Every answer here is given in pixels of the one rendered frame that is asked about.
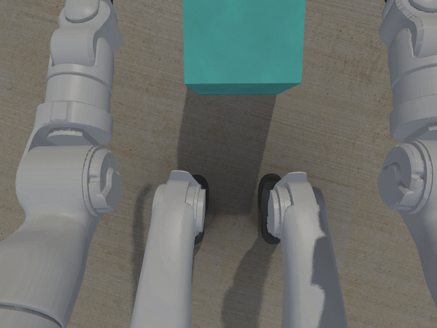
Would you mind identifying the right robot upper arm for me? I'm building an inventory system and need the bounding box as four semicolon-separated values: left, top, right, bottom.
378;139;437;307

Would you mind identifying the left robot forearm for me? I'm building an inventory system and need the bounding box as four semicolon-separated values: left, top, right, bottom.
16;0;122;206

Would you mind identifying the carton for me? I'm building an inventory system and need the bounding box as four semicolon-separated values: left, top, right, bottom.
182;0;306;95

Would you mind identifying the robot left thigh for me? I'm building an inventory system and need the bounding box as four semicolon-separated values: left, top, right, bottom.
130;180;206;328

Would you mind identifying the robot thigh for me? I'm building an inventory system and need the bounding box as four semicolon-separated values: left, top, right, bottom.
130;180;206;328
268;182;348;328

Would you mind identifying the left robot upper arm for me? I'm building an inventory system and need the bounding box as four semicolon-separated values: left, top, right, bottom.
0;146;123;328

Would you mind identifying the right robot forearm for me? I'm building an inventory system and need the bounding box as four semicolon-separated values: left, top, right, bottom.
379;0;437;142

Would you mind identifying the robot right thigh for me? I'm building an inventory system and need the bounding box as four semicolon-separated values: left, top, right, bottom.
268;182;348;328

